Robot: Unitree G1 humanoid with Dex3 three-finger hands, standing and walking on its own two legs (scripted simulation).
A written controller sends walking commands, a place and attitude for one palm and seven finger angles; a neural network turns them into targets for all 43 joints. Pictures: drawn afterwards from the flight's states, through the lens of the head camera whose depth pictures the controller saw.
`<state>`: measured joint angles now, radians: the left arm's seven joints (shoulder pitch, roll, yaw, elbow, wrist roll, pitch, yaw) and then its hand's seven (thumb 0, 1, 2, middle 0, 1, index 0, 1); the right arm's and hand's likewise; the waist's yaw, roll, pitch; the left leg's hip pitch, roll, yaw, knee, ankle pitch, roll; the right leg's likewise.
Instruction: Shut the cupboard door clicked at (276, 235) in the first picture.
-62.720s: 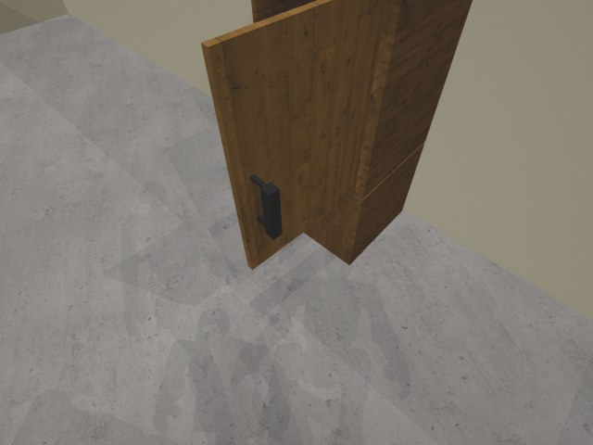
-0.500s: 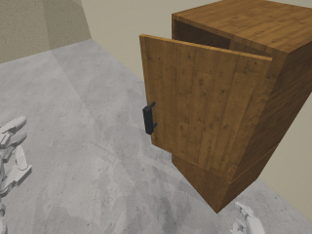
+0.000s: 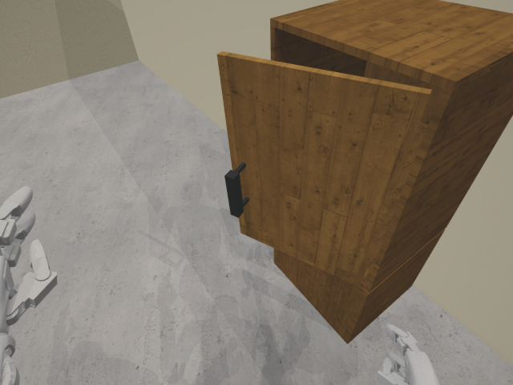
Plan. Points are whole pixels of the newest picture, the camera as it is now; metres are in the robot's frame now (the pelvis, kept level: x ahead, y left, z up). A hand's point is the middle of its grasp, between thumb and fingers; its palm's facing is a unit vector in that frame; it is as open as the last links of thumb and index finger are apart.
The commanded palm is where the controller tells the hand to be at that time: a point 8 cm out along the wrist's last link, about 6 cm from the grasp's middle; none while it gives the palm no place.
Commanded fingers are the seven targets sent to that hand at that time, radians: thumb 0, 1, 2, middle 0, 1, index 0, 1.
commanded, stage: step back with the hand held close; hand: left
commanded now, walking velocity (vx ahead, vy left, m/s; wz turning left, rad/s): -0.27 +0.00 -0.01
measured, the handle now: (239, 189) +0.62 +0.13 -0.10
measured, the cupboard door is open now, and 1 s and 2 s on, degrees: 23 23 23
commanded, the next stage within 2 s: none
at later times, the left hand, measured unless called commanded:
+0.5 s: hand (19, 305) +0.16 +0.29 +0.15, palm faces +0.39 -0.78 -0.49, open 7.4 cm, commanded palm +0.10 +0.32 +0.17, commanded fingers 0.00 0.90 0.90 -0.20 -0.30 -0.20 -0.30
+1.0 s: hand out of the picture +0.11 +0.29 +0.16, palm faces +0.44 -0.77 -0.47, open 7.4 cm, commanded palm +0.04 +0.33 +0.17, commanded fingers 0.00 0.90 0.90 -0.20 -0.30 -0.20 -0.30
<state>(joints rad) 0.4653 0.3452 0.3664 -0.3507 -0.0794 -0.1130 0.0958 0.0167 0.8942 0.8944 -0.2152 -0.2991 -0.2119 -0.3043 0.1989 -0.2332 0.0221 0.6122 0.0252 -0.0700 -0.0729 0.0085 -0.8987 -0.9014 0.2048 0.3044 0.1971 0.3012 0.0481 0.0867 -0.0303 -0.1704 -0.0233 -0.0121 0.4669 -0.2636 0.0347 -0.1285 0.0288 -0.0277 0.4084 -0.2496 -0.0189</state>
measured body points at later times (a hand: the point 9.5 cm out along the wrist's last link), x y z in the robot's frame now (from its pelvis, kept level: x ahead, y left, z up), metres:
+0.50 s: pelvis -0.05 +0.03 -0.01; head -0.04 +0.02 +0.44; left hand +0.13 +0.33 +0.18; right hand +0.13 -0.22 -0.09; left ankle -0.01 +0.10 -0.74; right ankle -0.02 -0.11 -0.74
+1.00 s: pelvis -0.10 +0.02 -0.02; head -0.08 +0.04 +0.43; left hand +0.08 +0.33 +0.18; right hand +0.05 -0.23 -0.10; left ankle -0.01 +0.10 -0.74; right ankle -0.03 -0.11 -0.74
